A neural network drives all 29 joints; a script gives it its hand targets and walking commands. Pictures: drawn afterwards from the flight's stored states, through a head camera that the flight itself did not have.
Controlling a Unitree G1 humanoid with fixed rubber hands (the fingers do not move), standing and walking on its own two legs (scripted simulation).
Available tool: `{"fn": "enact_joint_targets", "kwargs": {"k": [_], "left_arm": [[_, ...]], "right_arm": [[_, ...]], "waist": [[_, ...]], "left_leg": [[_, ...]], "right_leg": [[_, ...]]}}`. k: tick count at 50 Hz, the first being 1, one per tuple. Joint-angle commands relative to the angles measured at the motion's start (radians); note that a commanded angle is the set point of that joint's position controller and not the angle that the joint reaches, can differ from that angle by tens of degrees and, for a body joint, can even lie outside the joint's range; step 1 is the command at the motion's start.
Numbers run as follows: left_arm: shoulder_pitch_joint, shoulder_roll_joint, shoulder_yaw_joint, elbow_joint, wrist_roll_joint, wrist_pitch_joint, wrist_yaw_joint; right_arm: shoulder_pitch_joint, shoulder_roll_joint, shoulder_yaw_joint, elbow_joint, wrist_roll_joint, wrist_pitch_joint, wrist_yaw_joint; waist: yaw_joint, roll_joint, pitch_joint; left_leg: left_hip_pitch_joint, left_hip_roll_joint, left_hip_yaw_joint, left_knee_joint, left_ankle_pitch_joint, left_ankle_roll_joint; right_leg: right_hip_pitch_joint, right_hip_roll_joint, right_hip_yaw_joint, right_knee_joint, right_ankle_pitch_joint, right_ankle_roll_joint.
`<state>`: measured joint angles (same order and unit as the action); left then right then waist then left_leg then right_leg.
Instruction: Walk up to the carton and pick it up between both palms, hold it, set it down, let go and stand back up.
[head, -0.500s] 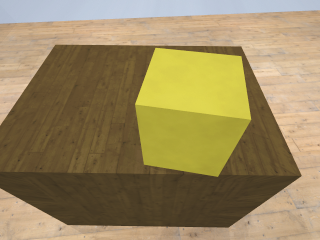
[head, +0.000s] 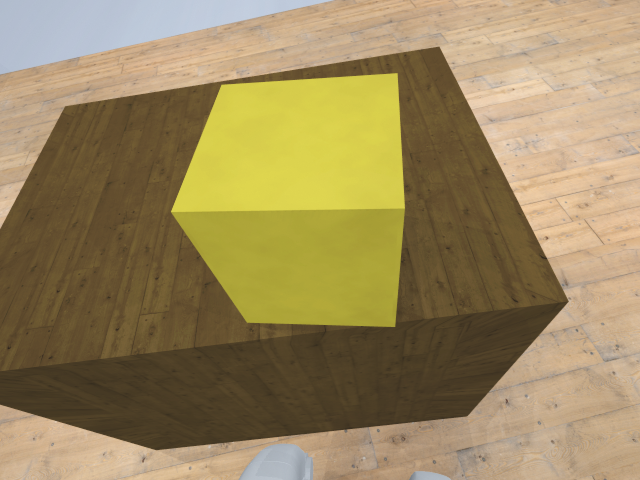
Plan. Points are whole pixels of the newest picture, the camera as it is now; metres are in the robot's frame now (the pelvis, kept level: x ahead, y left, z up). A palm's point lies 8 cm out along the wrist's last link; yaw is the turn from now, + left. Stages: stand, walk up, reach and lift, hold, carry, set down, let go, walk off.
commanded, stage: walk up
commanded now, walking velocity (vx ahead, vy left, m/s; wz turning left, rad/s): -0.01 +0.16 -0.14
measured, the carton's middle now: (313, 212) +0.40 +0.04 +0.09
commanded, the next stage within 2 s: none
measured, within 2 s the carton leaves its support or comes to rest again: neither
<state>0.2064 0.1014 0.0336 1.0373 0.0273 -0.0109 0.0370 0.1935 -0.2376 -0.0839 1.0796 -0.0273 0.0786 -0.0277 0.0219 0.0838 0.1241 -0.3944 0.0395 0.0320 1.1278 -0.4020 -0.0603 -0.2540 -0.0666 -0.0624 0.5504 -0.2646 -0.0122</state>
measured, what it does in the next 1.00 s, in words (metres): steps on the spot: left foot, then right foot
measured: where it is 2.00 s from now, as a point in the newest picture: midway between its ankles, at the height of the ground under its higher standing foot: outside the picture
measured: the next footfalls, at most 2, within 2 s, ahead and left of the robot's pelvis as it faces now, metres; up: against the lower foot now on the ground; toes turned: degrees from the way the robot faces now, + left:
left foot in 0.22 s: +0.03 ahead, +0.18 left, +0.00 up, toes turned +2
right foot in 0.48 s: -0.02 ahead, -0.03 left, +0.00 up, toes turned +1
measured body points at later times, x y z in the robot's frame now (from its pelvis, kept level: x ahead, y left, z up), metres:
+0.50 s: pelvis +0.01 +0.06 -0.01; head +0.00 +0.07 +0.44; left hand +0.02 +0.28 -0.17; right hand +0.03 -0.16 -0.16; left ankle -0.01 +0.17 -0.74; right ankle +0.00 -0.05 -0.74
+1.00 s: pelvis -0.04 +0.09 +0.00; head -0.01 +0.13 +0.44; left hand -0.01 +0.32 -0.18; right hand -0.01 -0.14 -0.15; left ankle -0.06 +0.17 -0.74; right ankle -0.01 -0.05 -0.73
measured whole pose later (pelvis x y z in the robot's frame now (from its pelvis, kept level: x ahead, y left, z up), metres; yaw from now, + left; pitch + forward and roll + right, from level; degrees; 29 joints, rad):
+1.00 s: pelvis -0.04 +0.09 +0.00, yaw +1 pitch -2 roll -1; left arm 0.18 0.18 0.06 1.09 0.01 0.05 0.04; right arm 0.22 -0.12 -0.02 1.08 -0.02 0.00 -0.04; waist 0.01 -0.06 0.09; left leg -0.17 -0.02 0.03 0.56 -0.35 0.05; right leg -0.27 -0.02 -0.01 0.60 -0.38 0.00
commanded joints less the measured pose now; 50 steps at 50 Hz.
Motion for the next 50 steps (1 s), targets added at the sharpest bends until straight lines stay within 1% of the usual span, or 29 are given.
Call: {"fn": "enact_joint_targets", "kwargs": {"k": [1,5,6,7,8,9,10,11,12,13,15,16,21,23,26,31,32,34,36,37,39,40,41,44,45,46,47,48,50], "left_arm": [[0.080,0.240,0.057,-0.026,0.013,-0.021,0.007],[0.147,0.233,0.066,-0.016,0.028,-0.010,0.012],[0.080,0.144,0.032,-0.001,0.006,0.003,0.007],[0.085,0.203,0.066,-0.011,0.019,0.004,-0.011],[-0.038,0.222,0.068,-0.043,0.020,0.019,-0.005],[0.016,0.233,0.078,-0.042,0.027,0.010,-0.018],[0.008,0.218,0.067,-0.036,0.015,0.021,-0.012],[0.106,0.157,0.058,-0.020,0.008,0.005,-0.028],[0.067,0.068,0.027,-0.045,0.003,0.011,-0.034],[0.050,0.102,0.053,-0.051,0.005,0.033,-0.016],[0.095,0.115,0.034,-0.005,-0.027,0.043,-0.021],[0.144,0.106,0.029,0.019,-0.027,0.043,-0.020],[0.142,0.115,0.024,0.019,-0.023,0.037,-0.004],[0.170,0.113,0.016,0.036,-0.028,0.020,0.003],[0.140,0.147,0.009,0.073,-0.028,0.002,-0.003],[0.130,0.100,-0.011,0.089,-0.020,-0.004,0.005],[0.071,0.204,0.035,0.048,-0.032,0.002,0.018],[0.129,0.222,0.044,0.030,-0.039,0.003,0.025],[0.148,0.227,0.051,0.004,-0.029,0.017,0.027],[0.151,0.231,0.057,-0.002,-0.016,0.029,0.030],[0.063,0.266,0.070,-0.043,-0.001,0.040,0.037],[0.059,0.208,0.048,-0.039,0.008,0.033,0.028],[-0.024,0.179,0.043,-0.055,0.012,0.037,0.023],[-0.125,0.181,0.045,-0.042,0.009,0.034,0.019],[-0.043,0.162,0.044,-0.009,0.008,0.037,0.013],[0.071,0.114,0.029,0.010,-0.002,0.040,0.004],[0.112,0.063,0.017,0.023,-0.022,0.047,0.002],[0.106,0.106,0.022,0.019,-0.023,0.060,0.008],[0.035,0.138,0.026,0.035,-0.024,0.064,-0.007]], "right_arm": [[0.048,-0.035,-0.009,-0.049,0.000,0.000,0.008],[-0.025,-0.034,-0.006,-0.086,0.007,0.002,0.011],[-0.034,0.047,0.024,-0.120,0.015,-0.019,0.017],[0.041,0.016,0.028,-0.097,0.020,-0.034,0.033],[0.047,0.009,0.027,-0.083,0.016,-0.033,0.017],[0.207,-0.025,0.019,-0.008,0.020,-0.048,0.017],[0.169,-0.029,0.022,-0.003,0.021,-0.058,0.001],[0.315,-0.070,0.021,0.053,0.019,-0.077,0.002],[0.267,-0.141,0.015,0.028,0.005,-0.076,0.003],[0.100,-0.167,0.025,-0.043,0.003,-0.079,-0.015],[-0.098,-0.083,0.043,-0.107,0.004,-0.103,-0.003],[-0.126,-0.084,0.047,-0.120,0.007,-0.111,-0.003],[-0.002,0.002,0.065,-0.073,0.003,-0.107,-0.007],[-0.002,-0.022,0.060,-0.063,0.009,-0.096,-0.009],[0.092,0.027,0.065,-0.029,0.031,-0.081,-0.005],[0.104,0.010,0.057,0.010,0.025,-0.083,-0.002],[0.047,-0.106,0.017,-0.030,0.023,-0.081,-0.022],[0.100,-0.089,0.012,-0.021,0.035,-0.081,-0.025],[0.056,-0.033,0.011,-0.043,0.037,-0.063,-0.026],[0.029,-0.030,0.006,-0.067,0.028,-0.042,-0.024],[0.024,-0.009,0.000,-0.100,0.007,-0.007,-0.021],[0.070,0.065,0.032,-0.088,0.009,-0.013,-0.006],[0.057,0.097,0.041,-0.080,0.012,-0.017,0.005],[0.186,0.051,0.037,-0.008,0.021,-0.055,-0.007],[0.212,0.026,0.036,0.023,0.023,-0.072,-0.016],[0.221,-0.034,0.035,0.009,0.022,-0.094,-0.021],[0.130,-0.078,0.037,-0.011,0.014,-0.097,-0.020],[0.074,-0.084,0.036,-0.030,0.001,-0.097,-0.013],[-0.019,-0.013,0.066,-0.050,-0.001,-0.110,-0.011]], "waist": [[0.008,-0.347,-0.118],[0.046,-0.311,-0.152],[-0.034,-0.443,-0.181],[-0.026,-0.505,-0.218],[-0.062,-0.500,-0.114],[-0.083,-0.341,-0.226],[-0.105,-0.185,-0.120],[-0.095,0.089,-0.260],[-0.106,0.294,-0.142],[-0.058,0.294,0.049],[0.022,0.110,0.053],[0.045,0.171,-0.002],[-0.003,0.159,-0.063],[0.015,0.138,-0.051],[-0.035,-0.206,-0.010],[-0.029,-0.172,0.001],[-0.025,-0.146,0.092],[-0.024,-0.158,-0.123],[0.024,-0.222,-0.168],[0.041,-0.296,-0.178],[0.023,-0.279,-0.140],[-0.002,-0.216,-0.256],[-0.034,-0.246,-0.174],[-0.111,-0.243,-0.126],[-0.084,-0.121,-0.134],[-0.038,0.023,-0.160],[0.011,0.178,-0.119],[0.001,0.255,-0.076],[0.023,0.134,-0.005]], "left_leg": [[-0.077,0.015,-0.070,-0.094,0.006,-0.021],[-0.092,0.017,-0.064,-0.197,-0.039,-0.040],[0.110,0.014,-0.041,-0.381,-0.015,-0.011],[0.205,-0.035,0.075,-0.411,-0.073,-0.012],[0.229,-0.011,0.031,-0.553,0.048,-0.007],[0.351,-0.071,0.120,-0.649,0.071,-0.010],[0.343,-0.013,0.037,-0.817,0.294,-0.011],[0.455,0.080,-0.099,-0.838,-0.076,0.022],[0.366,0.301,-0.446,-1.023,-0.500,0.055],[-0.034,0.360,-0.527,-1.056,-0.054,0.141],[0.009,0.238,-0.262,-0.974,0.337,0.161],[0.091,0.211,-0.192,-0.903,0.577,0.163],[0.155,0.189,-0.173,-0.837,0.563,0.207],[0.158,0.166,-0.181,-0.790,0.551,0.180],[0.246,0.044,-0.083,-0.780,0.282,0.094],[0.252,0.055,-0.095,-0.790,0.344,0.088],[0.194,0.103,-0.073,-0.643,0.660,0.076],[0.223,0.086,-0.025,-0.529,0.672,0.086],[0.153,0.005,0.029,-0.369,0.334,0.054],[0.111,-0.046,0.030,-0.174,-0.032,0.041],[0.053,-0.030,-0.067,0.079,-0.235,0.049],[0.127,0.015,-0.112,-0.060,-0.162,0.085],[0.157,0.001,-0.082,-0.126,-0.130,0.082],[0.276,0.004,-0.034,-0.682,0.091,0.069],[0.316,-0.009,-0.050,-0.861,0.210,0.065],[0.355,0.143,-0.245,-0.936,0.295,0.078],[0.267,0.278,-0.384,-0.928,0.490,0.145],[0.084,0.308,-0.433,-0.951,0.339,0.227],[0.146,0.206,-0.279,-0.950,0.389,0.202]], "right_leg": [[0.150,-0.253,0.207,-0.211,0.561,-0.162],[0.154,-0.305,0.287,-0.221,0.517,-0.209],[0.014,-0.114,0.127,-0.242,0.280,-0.163],[-0.074,-0.103,0.154,-0.325,-0.344,-0.139],[-0.077,-0.096,0.161,-0.236,0.000,-0.139],[-0.074,-0.107,0.167,-0.224,-0.316,-0.126],[-0.083,-0.071,0.139,-0.077,0.169,-0.096],[-0.133,-0.012,0.031,0.071,-0.290,-0.056],[-0.353,0.080,-0.027,0.345,-0.410,-0.007],[-0.206,0.046,0.147,0.244,-0.301,-0.020],[-0.101,0.032,0.116,0.311,-0.193,-0.020],[-0.105,0.033,0.107,0.318,-0.181,-0.018],[0.026,0.012,0.078,0.110,-0.182,-0.002],[0.116,0.000,0.076,-0.170,0.065,-0.003],[0.036,-0.082,0.200,-0.203,0.302,-0.046],[0.097,-0.031,0.148,-0.252,0.207,-0.021],[0.053,-0.077,0.129,-0.096,0.598,-0.008],[0.158,-0.123,0.107,-0.023,0.861,-0.040],[0.131,-0.205,0.185,-0.069,0.854,-0.136],[0.070,-0.305,0.280,-0.144,0.856,-0.228],[-0.050,-0.378,0.328,-0.210,0.734,-0.320],[-0.051,-0.301,0.334,-0.293,0.067,-0.267],[-0.136,-0.220,0.291,-0.360,-0.167,-0.214],[-0.032,-0.130,0.191,-0.210,0.088,-0.120],[0.019,-0.093,0.162,-0.101,0.212,-0.096],[-0.015,-0.034,0.108,0.017,0.074,-0.043],[-0.058,0.070,0.040,0.034,-0.205,-0.005],[0.040,0.039,0.102,0.098,-0.241,-0.010],[0.002,0.054,0.094,0.140,-0.174,-0.017]]}}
